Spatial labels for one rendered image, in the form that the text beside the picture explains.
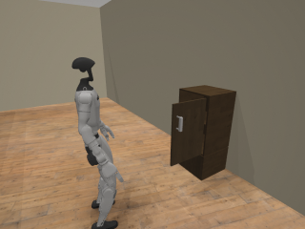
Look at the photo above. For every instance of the robot right upper arm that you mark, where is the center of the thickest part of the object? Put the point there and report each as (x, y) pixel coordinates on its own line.
(84, 101)

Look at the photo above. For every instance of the left robot hand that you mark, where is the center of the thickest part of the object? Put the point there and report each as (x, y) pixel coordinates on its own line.
(105, 130)

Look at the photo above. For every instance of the handle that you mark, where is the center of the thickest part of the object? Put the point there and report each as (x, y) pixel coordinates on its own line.
(180, 124)

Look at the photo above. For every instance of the right robot hand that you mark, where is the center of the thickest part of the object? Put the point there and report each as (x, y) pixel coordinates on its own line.
(108, 171)

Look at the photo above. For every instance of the left robot foot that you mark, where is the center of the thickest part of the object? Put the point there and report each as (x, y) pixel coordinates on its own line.
(95, 205)

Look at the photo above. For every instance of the left robot forearm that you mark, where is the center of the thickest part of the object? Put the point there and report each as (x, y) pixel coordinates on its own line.
(101, 124)

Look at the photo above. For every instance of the right robot forearm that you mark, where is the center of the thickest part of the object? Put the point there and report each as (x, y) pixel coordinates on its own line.
(90, 140)

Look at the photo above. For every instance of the cupboard door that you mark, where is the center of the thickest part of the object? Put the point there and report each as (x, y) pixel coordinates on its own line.
(188, 143)

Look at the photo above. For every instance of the robot head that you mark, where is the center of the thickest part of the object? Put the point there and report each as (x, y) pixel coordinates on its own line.
(84, 64)

